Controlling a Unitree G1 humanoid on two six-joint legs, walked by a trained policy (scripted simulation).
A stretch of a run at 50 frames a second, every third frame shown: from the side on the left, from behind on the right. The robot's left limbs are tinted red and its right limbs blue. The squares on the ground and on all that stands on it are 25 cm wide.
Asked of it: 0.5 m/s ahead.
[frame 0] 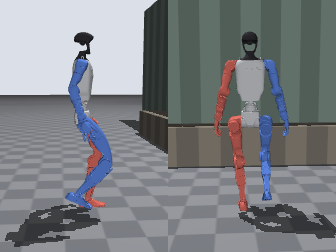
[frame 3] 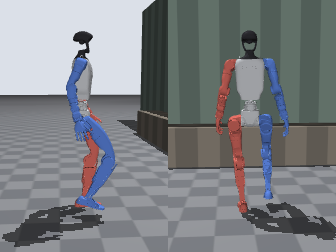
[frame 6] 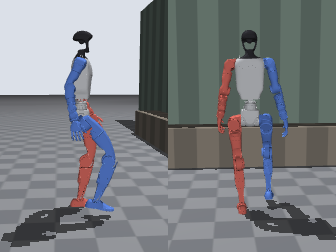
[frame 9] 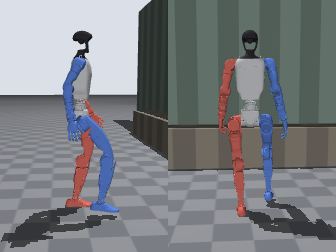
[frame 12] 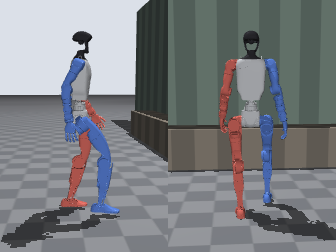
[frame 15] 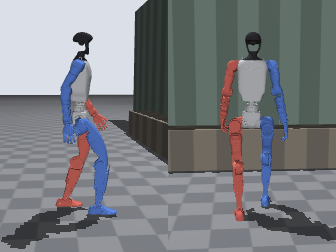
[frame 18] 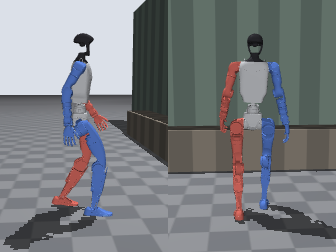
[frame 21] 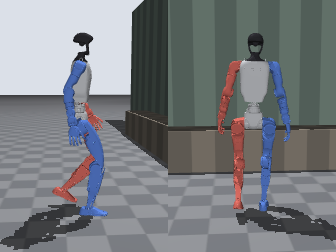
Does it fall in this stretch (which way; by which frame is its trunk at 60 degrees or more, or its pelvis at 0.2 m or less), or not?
no
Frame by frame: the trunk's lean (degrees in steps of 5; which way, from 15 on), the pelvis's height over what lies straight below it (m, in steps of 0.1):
0: 0, 0.8
3: 0, 0.8
6: 0, 0.8
9: 0, 0.8
12: 0, 0.8
15: 5, 0.8
18: 5, 0.8
21: 5, 0.8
